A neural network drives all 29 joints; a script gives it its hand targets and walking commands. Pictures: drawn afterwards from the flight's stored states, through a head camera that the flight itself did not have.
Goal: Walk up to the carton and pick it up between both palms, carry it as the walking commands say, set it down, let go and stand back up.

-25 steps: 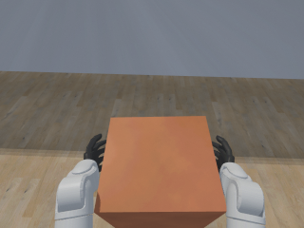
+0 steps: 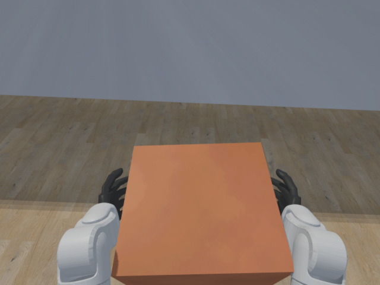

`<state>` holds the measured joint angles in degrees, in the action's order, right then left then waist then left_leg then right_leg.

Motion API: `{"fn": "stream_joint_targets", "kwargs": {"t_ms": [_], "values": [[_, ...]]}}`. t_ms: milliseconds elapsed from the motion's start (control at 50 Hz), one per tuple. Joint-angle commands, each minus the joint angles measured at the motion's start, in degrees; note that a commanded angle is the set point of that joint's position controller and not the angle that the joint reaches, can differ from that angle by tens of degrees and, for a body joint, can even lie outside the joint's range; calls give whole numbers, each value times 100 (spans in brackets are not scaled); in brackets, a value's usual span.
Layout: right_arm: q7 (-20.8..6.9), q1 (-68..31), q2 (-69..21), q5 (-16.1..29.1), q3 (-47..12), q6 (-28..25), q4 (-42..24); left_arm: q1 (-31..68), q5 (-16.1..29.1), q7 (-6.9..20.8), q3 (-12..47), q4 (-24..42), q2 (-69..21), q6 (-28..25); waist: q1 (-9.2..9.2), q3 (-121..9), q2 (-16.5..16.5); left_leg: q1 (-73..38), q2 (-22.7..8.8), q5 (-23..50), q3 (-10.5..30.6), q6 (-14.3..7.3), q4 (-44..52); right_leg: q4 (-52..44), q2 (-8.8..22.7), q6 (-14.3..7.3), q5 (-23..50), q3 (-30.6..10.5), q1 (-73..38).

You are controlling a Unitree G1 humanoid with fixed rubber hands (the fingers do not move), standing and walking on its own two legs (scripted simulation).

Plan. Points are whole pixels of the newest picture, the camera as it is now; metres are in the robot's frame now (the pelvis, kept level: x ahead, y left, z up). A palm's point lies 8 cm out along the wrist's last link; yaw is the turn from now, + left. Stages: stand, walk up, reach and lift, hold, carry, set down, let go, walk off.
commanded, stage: carry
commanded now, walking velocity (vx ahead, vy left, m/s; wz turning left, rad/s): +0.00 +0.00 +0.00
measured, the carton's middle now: (199, 227) +0.24 -0.01 +0.03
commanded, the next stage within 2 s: none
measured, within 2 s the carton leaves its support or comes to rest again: neither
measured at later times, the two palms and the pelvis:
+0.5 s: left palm (125, 172) +0.31 +0.15 +0.11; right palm (282, 178) +0.31 -0.18 +0.10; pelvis +0.07 -0.01 +0.01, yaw +0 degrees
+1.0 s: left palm (119, 180) +0.30 +0.16 +0.10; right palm (279, 184) +0.30 -0.17 +0.10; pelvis +0.06 +0.00 +0.01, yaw +0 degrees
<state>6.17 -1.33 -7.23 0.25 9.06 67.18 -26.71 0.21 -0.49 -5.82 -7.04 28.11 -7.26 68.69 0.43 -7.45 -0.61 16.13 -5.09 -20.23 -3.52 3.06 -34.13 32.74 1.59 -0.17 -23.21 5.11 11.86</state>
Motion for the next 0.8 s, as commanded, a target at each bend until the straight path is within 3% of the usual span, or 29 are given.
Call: {"fn": "stream_joint_targets", "kwargs": {"t_ms": [0,60,100,160,180,200,220,240,260,280,300,320,340,360,380,400,420,440,460,500,520,540,560,660,780], "values": [[-575,-1898,-3919,1113,-3829,157,-405,2453,1342,478,3885,856,-3761,19,-15,-975,385,-1199,-467,4146,180,-462,74,234,394,-21,3027,85,116],[-584,-1943,-4039,1103,-3890,118,-540,2422,1440,541,3968,931,-3913,-17,-39,-1063,210,-1166,-452,4703,28,-395,-142,137,419,23,3555,167,-128],[-611,-1999,-4137,1145,-3972,74,-691,2424,1479,567,4021,1027,-4022,-75,-56,-1143,-99,-769,-323,4126,-201,-274,-419,35,602,-16,4705,83,-661],[-664,-2027,-4270,1243,-4106,9,-888,2392,1486,581,4090,1164,-4164,-158,-67,-1085,-650,7,-8,2046,-587,-134,60,-7,933,-116,6712,-90,-1560],[-680,-2042,-4298,1269,-4144,-11,-954,2348,1476,582,4110,1217,-4181,-183,-67,-1066,-668,-49,44,1933,-712,-108,450,95,946,-103,7116,-22,-1662],[-694,-2039,-4305,1282,-4169,-31,-1016,2292,1468,581,4129,1270,-4176,-206,-57,-1109,-558,-369,40,2452,-774,-87,772,299,890,-57,7215,92,-1533],[-706,-1975,-4298,1283,-4177,-54,-1044,2250,1463,582,4149,1317,-4160,-227,-17,-1209,-213,-1012,-56,3639,-689,-78,920,678,745,19,6627,244,-1035],[-714,-1849,-4270,1267,-4169,-74,-1018,2211,1460,584,4179,1347,-4137,-243,29,-1340,396,-1954,-292,5400,-434,-131,805,1005,511,143,4940,424,-144],[-720,-1740,-4253,1251,-4153,-88,-952,2150,1453,589,4219,1333,-4143,-244,34,-1280,1117,-2988,-691,7303,-11,-322,549,746,165,239,2022,643,1089],[-726,-1723,-4260,1261,-4158,-102,-953,2121,1449,590,4261,1347,-4158,-244,64,-1064,1453,-3727,-954,8383,332,-540,512,171,-117,261,-352,688,2020],[-709,-1845,-4226,1264,-4159,-113,-1047,2167,1476,595,4305,1496,-4120,-259,64,-1007,1298,-3567,-1026,8303,319,-625,469,-476,-68,228,-376,653,1847],[-689,-1850,-4146,1194,-4132,-97,-996,2087,1460,606,4272,1467,-4051,-244,-41,-1164,984,-2839,-910,7151,28,-537,341,-1303,68,169,735,571,788],[-673,-1831,-4037,1145,-4092,-85,-889,2180,1449,613,4200,1432,-3917,-227,-25,-1347,667,-1949,-737,5311,-165,-356,199,-1477,305,127,2323,446,-287],[-659,-1741,-3930,1109,-4089,-61,-773,2180,1383,613,4100,1263,-3711,-203,-9,-1374,124,-970,-490,3250,-315,-252,-93,-1224,706,31,4391,190,-1149],[-640,-1968,-3835,1148,-4158,-18,-837,2103,1262,576,3961,1090,-3532,-198,-44,-1320,-743,72,-150,994,-544,-77,-385,-630,1316,-277,7209,-351,-1867],[-642,-1716,-3849,1129,-4210,31,-836,1869,1267,595,4013,1007,-3779,-147,-104,-1165,-1179,895,74,-666,-490,-76,-518,-490,1669,-582,8414,-688,-2361],[-663,-1612,-3902,1135,-4255,61,-781,1865,1288,615,4028,951,-3858,-122,-99,-1049,-1030,1107,74,-880,-377,-120,-439,-458,1765,-707,8409,-709,-2381],[-687,-1714,-3948,1182,-4300,66,-851,1935,1310,635,4048,966,-3914,-121,-85,-1003,-863,974,40,-675,-340,-167,-92,-459,1653,-677,7794,-524,-2164],[-707,-1812,-3991,1217,-4313,53,-929,2032,1330,643,4071,1006,-3978,-138,-32,-954,-776,586,9,-20,-397,-179,484,-395,1437,-484,7036,-214,-1799],[-711,-1979,-4016,1253,-4297,17,-1048,2096,1336,649,4019,986,-3981,-169,2,-1018,-689,-476,-192,2065,-459,-192,1055,-309,1075,-101,5168,214,-969],[-696,-2017,-3963,1254,-4264,6,-1039,2104,1327,645,3991,1042,-3932,-163,-43,-1086,-246,-874,-418,3883,-268,-245,667,-210,850,2,4170,316,-538],[-691,-1995,-3943,1246,-4225,12,-966,2155,1341,639,3999,1087,-3888,-145,-51,-1099,183,-1054,-559,4799,-196,-306,461,-196,712,40,3483,346,-277],[-687,-1939,-3935,1236,-4205,28,-908,2151,1340,631,3998,1102,-3850,-132,-40,-1136,333,-1132,-603,5113,-191,-348,399,-158,674,35,3263,349,-199],[-670,-1834,-3990,1189,-4182,15,-923,2213,1385,630,4061,1123,-3900,-145,-22,-1273,-1,-846,-356,3819,-367,-273,283,-163,833,-32,4708,206,-597],[-675,-1814,-3928,1170,-4163,2,-884,2176,1357,630,4032,1060,-3876,-152,-19,-1250,6,-861,-399,3706,-328,-306,359,-234,802,-43,4245,215,-540]]}}
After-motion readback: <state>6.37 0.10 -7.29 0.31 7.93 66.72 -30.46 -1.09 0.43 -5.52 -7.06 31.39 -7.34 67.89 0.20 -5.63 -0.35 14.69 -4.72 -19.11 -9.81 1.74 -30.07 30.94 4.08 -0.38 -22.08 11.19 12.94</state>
